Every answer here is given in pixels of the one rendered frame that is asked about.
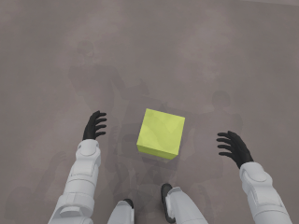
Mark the right robot forearm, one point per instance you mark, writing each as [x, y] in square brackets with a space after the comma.
[265, 204]

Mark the left robot shin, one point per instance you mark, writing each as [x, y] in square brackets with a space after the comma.
[123, 203]

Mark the robot right hand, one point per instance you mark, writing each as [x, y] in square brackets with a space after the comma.
[240, 154]

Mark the carton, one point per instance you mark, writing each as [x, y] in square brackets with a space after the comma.
[160, 134]

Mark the left robot forearm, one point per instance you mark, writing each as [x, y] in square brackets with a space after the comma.
[77, 199]

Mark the robot left hand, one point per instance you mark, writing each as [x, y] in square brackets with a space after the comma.
[91, 128]

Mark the robot left thigh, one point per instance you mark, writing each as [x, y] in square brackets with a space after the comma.
[122, 214]

